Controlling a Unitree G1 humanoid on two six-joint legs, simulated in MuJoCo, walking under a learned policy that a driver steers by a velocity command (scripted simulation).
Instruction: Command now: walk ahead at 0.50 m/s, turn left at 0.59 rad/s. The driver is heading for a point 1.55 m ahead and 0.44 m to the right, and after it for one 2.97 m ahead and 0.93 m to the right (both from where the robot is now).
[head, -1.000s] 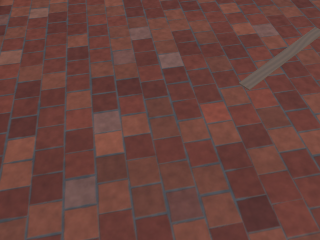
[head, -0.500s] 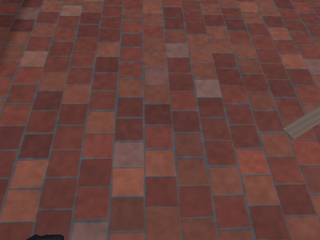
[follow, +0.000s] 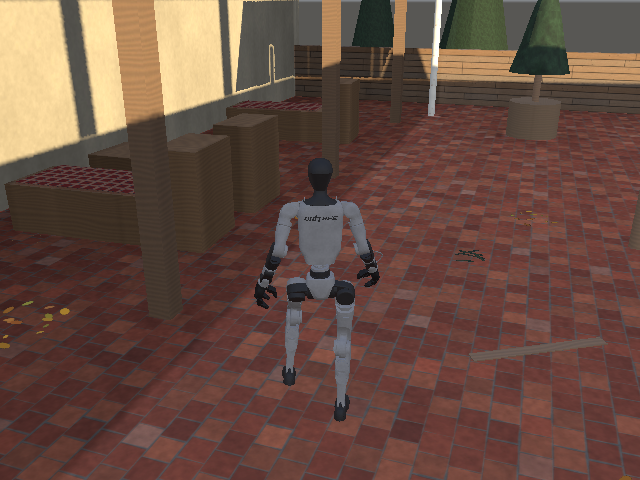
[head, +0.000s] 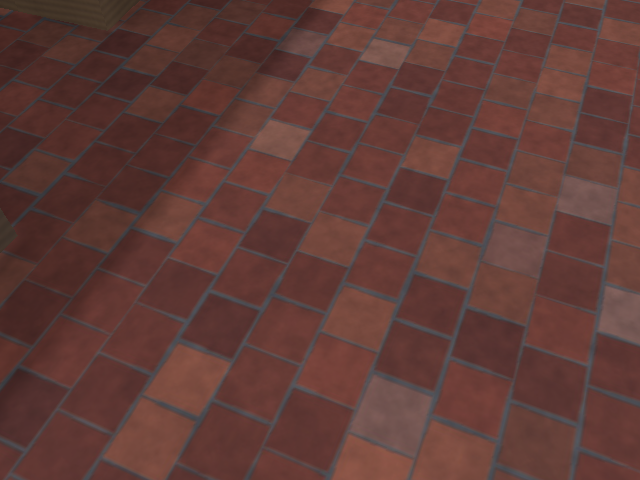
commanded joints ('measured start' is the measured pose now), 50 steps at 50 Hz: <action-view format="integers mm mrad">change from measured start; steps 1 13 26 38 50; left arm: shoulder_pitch -64 -61 -182 94 -35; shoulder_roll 163 172 43 341 173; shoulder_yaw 33 4 -10 94 40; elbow -73 -78 -99 -130 -199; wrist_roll -7 -74 -25 -37 -26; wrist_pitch -9 -16 47 59 33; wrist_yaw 8 -18 -24 -29 11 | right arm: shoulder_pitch -84 242 89 219 -107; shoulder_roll -6 -151 -85 13 -30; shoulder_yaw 9 -34 -26 11 12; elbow -89 -29 62 36 -38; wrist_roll -2 -31 -40 -47 -41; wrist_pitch -16 -36 -87 -55 -76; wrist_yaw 21 7 -22 -33 -19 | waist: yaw -4 -207 -98 -25 -44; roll -100 69 -2 -315 -102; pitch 15 -251 32 -293 -36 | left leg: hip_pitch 35 962 606 72 143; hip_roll -3 269 119 -127 -49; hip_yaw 41 -425 187 198 17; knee -142 -550 -786 438 -148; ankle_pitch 127 -18 159 -457 53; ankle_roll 8 288 161 -51 -77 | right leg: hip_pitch -6 -711 -622 406 -212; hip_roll -255 -80 -141 -288 -100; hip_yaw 63 247 206 774 383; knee -104 1091 544 209 -17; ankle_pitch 315 -304 316 -31 309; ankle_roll -137 -8 29 -386 -231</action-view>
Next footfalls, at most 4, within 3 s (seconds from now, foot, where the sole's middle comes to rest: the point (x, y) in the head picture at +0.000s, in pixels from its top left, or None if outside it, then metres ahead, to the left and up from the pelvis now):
0.18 left None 0.27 0.16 -0.78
0.74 right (401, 435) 0.57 -0.09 -0.78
1.20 left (356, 300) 0.90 0.02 -0.78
1.70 right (502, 281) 0.98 -0.35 -0.78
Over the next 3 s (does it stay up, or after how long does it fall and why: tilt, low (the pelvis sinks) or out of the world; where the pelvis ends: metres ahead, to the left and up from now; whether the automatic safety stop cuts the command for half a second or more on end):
stays up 1.41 -0.52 -0.01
